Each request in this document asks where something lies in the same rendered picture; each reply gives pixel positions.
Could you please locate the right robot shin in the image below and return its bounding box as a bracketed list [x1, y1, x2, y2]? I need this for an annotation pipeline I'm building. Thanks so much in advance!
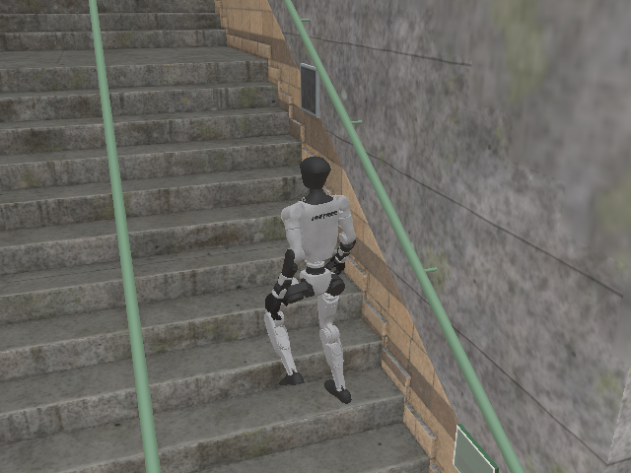
[321, 325, 346, 392]

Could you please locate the right robot hand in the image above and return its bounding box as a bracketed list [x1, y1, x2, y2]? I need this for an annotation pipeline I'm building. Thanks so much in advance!
[324, 255, 345, 275]

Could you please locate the right robot upper arm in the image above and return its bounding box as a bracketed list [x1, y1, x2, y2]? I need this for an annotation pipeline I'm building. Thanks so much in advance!
[331, 194, 356, 244]

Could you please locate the left robot hand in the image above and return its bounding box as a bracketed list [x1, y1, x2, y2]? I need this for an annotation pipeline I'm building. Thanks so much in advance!
[265, 293, 288, 320]

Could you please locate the left robot shin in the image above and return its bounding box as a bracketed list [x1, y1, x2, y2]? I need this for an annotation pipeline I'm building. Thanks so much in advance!
[264, 312, 297, 375]

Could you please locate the robot right forearm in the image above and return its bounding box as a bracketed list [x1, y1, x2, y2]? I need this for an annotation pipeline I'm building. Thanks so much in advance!
[335, 239, 356, 263]

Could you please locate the left robot upper arm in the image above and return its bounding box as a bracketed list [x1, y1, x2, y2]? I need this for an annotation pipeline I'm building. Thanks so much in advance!
[281, 202, 305, 263]

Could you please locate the robot left forearm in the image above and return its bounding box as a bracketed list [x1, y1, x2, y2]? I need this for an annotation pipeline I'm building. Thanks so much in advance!
[272, 249, 298, 299]

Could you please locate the robot shin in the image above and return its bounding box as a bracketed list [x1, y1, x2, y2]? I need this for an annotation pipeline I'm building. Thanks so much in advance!
[264, 312, 297, 375]
[321, 325, 346, 392]

